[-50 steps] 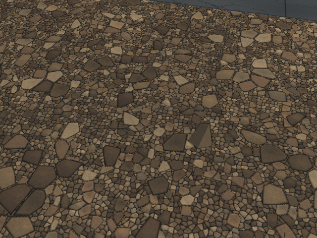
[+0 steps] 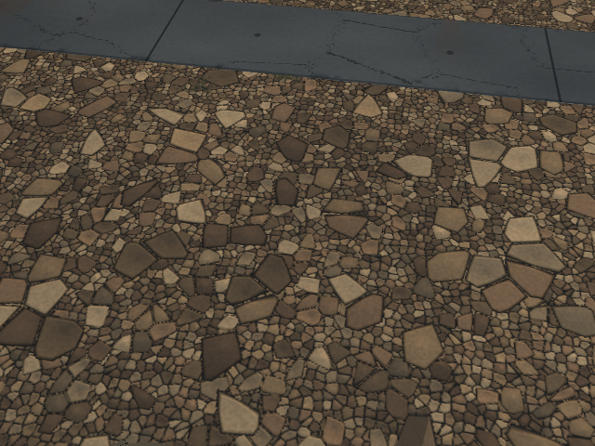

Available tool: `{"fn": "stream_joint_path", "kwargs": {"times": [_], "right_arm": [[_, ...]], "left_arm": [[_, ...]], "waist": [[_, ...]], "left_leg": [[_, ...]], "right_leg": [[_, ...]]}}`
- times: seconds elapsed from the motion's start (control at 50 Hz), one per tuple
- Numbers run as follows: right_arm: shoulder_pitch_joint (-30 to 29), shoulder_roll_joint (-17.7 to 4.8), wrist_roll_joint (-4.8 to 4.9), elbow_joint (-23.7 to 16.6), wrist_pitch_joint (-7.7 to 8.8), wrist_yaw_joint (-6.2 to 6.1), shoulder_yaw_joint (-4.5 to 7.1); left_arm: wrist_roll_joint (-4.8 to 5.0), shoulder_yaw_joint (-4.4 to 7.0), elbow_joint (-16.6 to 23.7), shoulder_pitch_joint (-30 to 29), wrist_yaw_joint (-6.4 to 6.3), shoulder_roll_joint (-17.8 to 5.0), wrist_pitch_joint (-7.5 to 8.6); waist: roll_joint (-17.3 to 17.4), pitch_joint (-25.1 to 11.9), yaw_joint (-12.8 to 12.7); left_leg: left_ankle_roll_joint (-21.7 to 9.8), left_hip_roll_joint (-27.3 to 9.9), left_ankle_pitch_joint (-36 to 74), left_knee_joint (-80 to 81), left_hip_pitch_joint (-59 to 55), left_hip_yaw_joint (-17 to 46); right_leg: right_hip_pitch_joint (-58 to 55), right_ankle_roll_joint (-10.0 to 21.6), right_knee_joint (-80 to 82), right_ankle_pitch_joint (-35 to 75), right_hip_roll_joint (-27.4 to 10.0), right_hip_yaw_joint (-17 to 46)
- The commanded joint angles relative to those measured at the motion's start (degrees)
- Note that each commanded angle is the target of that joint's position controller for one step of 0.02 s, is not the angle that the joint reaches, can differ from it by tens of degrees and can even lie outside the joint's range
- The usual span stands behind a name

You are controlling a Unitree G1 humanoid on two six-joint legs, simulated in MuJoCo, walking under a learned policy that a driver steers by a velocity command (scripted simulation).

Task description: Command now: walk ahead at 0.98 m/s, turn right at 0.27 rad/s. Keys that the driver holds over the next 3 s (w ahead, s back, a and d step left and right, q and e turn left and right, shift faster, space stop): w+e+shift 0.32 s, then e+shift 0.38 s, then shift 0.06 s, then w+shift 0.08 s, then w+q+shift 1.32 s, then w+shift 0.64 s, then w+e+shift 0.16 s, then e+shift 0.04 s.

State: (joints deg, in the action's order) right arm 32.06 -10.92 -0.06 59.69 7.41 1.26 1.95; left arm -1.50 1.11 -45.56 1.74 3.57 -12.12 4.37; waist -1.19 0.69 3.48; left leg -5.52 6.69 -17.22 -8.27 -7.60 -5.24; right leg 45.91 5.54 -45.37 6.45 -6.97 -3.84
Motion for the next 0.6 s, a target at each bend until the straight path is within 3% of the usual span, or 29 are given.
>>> {"fn": "stream_joint_path", "kwargs": {"times": [0.02,0.08,0.1,0.12,0.14,0.16,0.18,0.2,0.22,0.24,0.28,0.32,0.36,0.38,0.44,0.46,0.48,0.5,0.52,0.54,0.56,0.58,0.6], "right_arm": [[-0.4,-7.7,0.13,-2.9,1.68,-0.88,0.66],[0.8,-10.7,-1.59,-2.6,0.36,-2.87,0.9],[0.1,-12.1,-2.35,-2.7,-0.51,-3.73,1.3],[-1.9,-13.4,-3.0,-3.3,-1.37,-4.37,1.81],[-5.7,-14.8,-3.06,-4.5,-2.04,-4.54,2.41],[-9.2,-13.0,-3.27,-6.0,-1.6,-3.82,2.21],[-4.5,-4.0,-0.21,-10.6,-0.32,-1.87,0.36],[-10.9,-8.0,-0.26,-13.5,1.08,-1.98,0.17],[-16.2,-9.5,-0.76,-15.3,1.96,-1.77,0.2],[-17.2,-8.9,-1.27,-15.7,2.29,-1.56,0.0],[-18.0,-7.2,-3.81,-16.9,0.07,-0.92,-0.61],[-19.7,-6.3,-4.72,-18.8,-1.99,-0.32,-1.07],[-27.9,-6.3,-3.94,-23.0,-2.15,-0.09,-1.69],[-30.6,-5.6,-3.53,-24.2,-1.83,0.0,-2.16],[-32.6,-5.2,-1.98,-25.1,-1.4,-0.3,-2.73],[-39.0,-6.1,0.81,-28.4,0.86,-1.28,-1.16],[-38.8,-8.2,1.7,-29.4,1.46,-1.93,-0.3],[-36.7,-10.6,1.66,-29.5,1.76,-2.57,0.77],[-30.2,-12.6,0.93,-28.3,1.93,-3.16,1.73],[-17.1,-14.2,-0.36,-25.4,1.56,-3.74,2.43],[-8.9,-15.7,-1.91,-23.4,0.48,-3.79,1.88],[-9.1,-15.1,-3.05,-23.8,-0.05,-2.26,1.37],[-17.1,-13.1,-1.92,-26.6,-1.05,-2.29,2.07]], "left_arm": [[0.98,-0.69,3.8,-6.8,0.26,-1.5,0.53],[0.75,0.19,2.8,-3.4,-0.33,-4.6,0.56],[0.66,0.79,1.4,2.3,-0.58,-6.1,0.53],[0.69,1.8,-1.7,12.3,-0.85,-8.3,0.42],[0.63,3.06,-5.4,24.6,-1.28,-10.3,0.17],[0.18,4.64,-6.8,30.7,-2.07,-12.8,-0.61],[-1.27,6.11,-6.4,25.9,-2.16,-18.1,-1.37],[-0.06,6.28,-5.8,24.1,-1.97,-15.8,-1.51],[0.27,5.64,-6.1,22.0,-2.2,-12.6,-1.25],[0.16,5.09,-6.6,20.3,-2.33,-9.7,-1.1],[0.57,4.12,-6.4,18.3,-3.22,-8.0,-0.08],[1.58,3.9,-5.9,18.4,-3.19,-8.8,1.23],[1.73,4.23,-5.2,19.0,-3.26,-11.2,1.92],[1.76,4.39,-5.3,19.8,-3.2,-11.5,1.78],[2.19,5.09,-6.4,25.8,-2.65,-12.3,0.6],[5.57,3.7,-5.7,27.9,-3.95,-7.0,0.29],[5.21,3.65,-5.8,27.2,-4.43,-8.7,0.13],[4.62,4.1,-4.5,24.5,-4.9,-10.6,-0.2],[4.3,4.48,-2.7,20.3,-5.37,-12.0,-0.64],[3.31,4.13,-0.3,16.6,-5.54,-10.7,-0.86],[0.49,1.59,1.7,20.6,-5.73,-1.8,-1.66],[3.41,1.28,3.1,35.2,-4.87,-4.2,-1.84],[4.05,1.99,3.6,33.4,-4.74,-8.9,-3.25]], "waist": [[2.1,9.7,-1.4],[7.2,2.8,-3.9],[8.6,-1.0,-7.3],[9.8,-6.1,-11.9],[9.7,-10.5,-18.0],[6.1,-12.1,-19.6],[-16.2,-14.5,-9.1],[-5.6,-15.8,-11.0],[0.9,-8.5,-9.8],[6.4,-3.2,-6.5],[7.4,1.4,-1.8],[6.0,3.7,-0.3],[4.9,8.1,-1.2],[4.3,8.3,-2.1],[-0.9,2.2,-7.0],[1.8,0.2,-8.5],[-0.6,-1.5,-6.8],[-4.1,-2.6,-4.5],[-6.0,-6.2,0.1],[-7.9,-15.0,5.9],[4.6,-24.9,4.7],[18.6,-37.9,-1.6],[14.8,-35.4,-1.7]], "left_leg": [[-0.9,-14.8,40.7,10.0,10.2,0.2],[2.5,-16.8,76.4,-3.1,-3.9,-4.0],[3.3,-17.7,83.6,-13.1,-5.4,-4.7],[3.7,-18.4,86.3,-26.3,-4.4,-4.9],[3.3,-18.2,81.8,-43.3,1.1,-5.2],[1.8,-13.3,49.0,-63.8,16.2,-4.4],[6.1,-2.4,-10.2,-86.9,48.9,1.5],[3.7,-4.8,-5.1,-86.9,56.6,10.3],[2.6,-8.0,-0.5,-80.6,57.1,11.6],[2.2,-10.1,1.4,-74.2,53.5,10.9],[4.5,-12.3,-0.1,-68.5,47.6,10.5],[6.7,-13.7,-1.7,-61.4,45.5,8.5],[8.8,-12.4,5.1,-49.7,42.3,4.4],[8.8,-10.8,11.1,-42.7,38.7,3.0],[6.6,-3.7,24.9,-28.6,28.2,0.4],[7.2,-0.2,25.1,-20.4,23.3,5.2],[7.2,0.9,26.0,-16.5,20.7,5.8],[6.9,0.5,27.4,-14.2,18.3,7.0],[6.3,-1.3,33.7,-11.7,11.1,7.3],[3.9,-7.7,40.0,-15.8,-3.2,10.9],[-0.5,-25.4,70.8,-28.0,-18.3,24.3],[-12.1,-41.7,66.0,-26.4,-25.8,46.0],[-12.8,-38.0,41.4,-20.7,-19.3,46.0]], "right_leg": [[-11.2,2.3,9.9,5.9,4.5,-4.7],[-15.9,4.6,11.5,-2.0,12.1,-8.4],[-21.5,5.4,11.3,-5.2,14.1,-8.5],[-30.6,6.6,11.2,-8.2,15.4,-7.6],[-42.5,8.6,15.3,-9.3,13.9,-4.9],[-54.8,10.4,11.6,-20.0,7.9,4.0],[-73.8,22.9,17.1,-22.5,-8.1,39.6],[-73.1,23.4,27.4,-29.0,-9.0,49.2],[-64.8,20.2,31.0,-29.2,-7.7,43.9],[-54.6,17.3,33.0,-24.7,-5.6,38.8],[-40.5,14.9,34.1,-17.7,-0.3,31.1],[-31.6,14.5,35.7,-16.1,2.8,27.1],[-23.7,13.3,36.0,5.6,5.3,23.3],[-21.9,11.1,33.7,15.5,7.4,20.3],[-26.1,3.5,26.6,26.4,11.3,17.9],[-25.7,0.7,23.6,14.3,11.8,23.6],[-28.9,-0.2,21.8,13.5,11.2,25.9],[-30.9,-1.5,17.4,14.4,11.2,26.7],[-30.6,-3.6,8.5,14.6,12.6,25.8],[-26.9,-6.1,-6.9,7.9,14.7,23.8],[-16.3,-7.8,-27.0,-46.7,19.2,17.3],[-9.8,-8.2,-44.6,-51.2,16.5,20.1],[-7.0,-9.3,-47.2,-42.4,9.8,17.0]]}}
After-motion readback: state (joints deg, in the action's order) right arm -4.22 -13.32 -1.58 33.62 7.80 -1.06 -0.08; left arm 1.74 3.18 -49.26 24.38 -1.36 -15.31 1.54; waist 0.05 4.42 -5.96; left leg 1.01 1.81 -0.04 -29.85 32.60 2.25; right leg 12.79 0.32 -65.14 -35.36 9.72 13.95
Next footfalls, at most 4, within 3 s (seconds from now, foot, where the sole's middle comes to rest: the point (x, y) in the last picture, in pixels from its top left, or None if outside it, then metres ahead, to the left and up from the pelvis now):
0.16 right None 0.35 -0.06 -0.77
0.54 left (300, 323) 0.80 -0.02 -0.77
0.96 right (392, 381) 0.63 -0.23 -0.77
1.44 left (365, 228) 1.10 -0.23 -0.77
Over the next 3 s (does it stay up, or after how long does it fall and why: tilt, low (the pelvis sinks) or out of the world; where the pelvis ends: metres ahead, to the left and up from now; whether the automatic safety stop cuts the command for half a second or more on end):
stays up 2.24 0.04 0.00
